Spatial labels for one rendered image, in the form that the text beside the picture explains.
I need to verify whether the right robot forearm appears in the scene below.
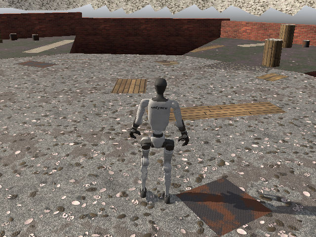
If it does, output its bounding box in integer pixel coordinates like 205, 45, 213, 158
179, 120, 188, 138

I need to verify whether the humanoid robot head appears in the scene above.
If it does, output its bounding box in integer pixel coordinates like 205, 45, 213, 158
152, 78, 168, 102

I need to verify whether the robot right hand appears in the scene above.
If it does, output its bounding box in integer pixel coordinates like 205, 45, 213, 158
178, 136, 189, 146

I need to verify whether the robot left upper arm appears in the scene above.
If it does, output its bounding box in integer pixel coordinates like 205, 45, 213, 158
135, 99, 149, 125

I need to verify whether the robot right foot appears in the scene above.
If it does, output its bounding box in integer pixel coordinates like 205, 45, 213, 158
162, 191, 170, 204

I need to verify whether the left robot forearm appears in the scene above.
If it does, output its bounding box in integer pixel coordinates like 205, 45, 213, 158
131, 118, 139, 132

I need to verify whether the robot left hand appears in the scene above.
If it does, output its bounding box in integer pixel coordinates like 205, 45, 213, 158
129, 130, 141, 139

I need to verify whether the robot right upper arm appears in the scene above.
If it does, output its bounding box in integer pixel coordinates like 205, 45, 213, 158
170, 100, 183, 127

